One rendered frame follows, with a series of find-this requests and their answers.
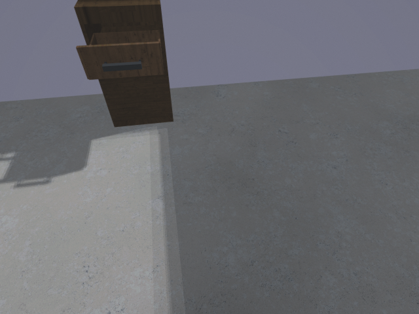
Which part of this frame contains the handle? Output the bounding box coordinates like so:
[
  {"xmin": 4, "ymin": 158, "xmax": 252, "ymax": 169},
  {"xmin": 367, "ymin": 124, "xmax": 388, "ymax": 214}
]
[
  {"xmin": 98, "ymin": 4, "xmax": 136, "ymax": 12},
  {"xmin": 102, "ymin": 60, "xmax": 142, "ymax": 72}
]

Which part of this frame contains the drawer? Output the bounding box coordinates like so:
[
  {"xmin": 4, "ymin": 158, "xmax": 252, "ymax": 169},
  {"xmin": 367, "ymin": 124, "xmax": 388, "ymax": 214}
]
[{"xmin": 76, "ymin": 30, "xmax": 164, "ymax": 80}]

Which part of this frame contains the cabinet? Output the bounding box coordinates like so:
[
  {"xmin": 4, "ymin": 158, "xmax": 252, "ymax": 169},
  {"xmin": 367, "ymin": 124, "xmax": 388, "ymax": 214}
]
[{"xmin": 74, "ymin": 0, "xmax": 173, "ymax": 127}]

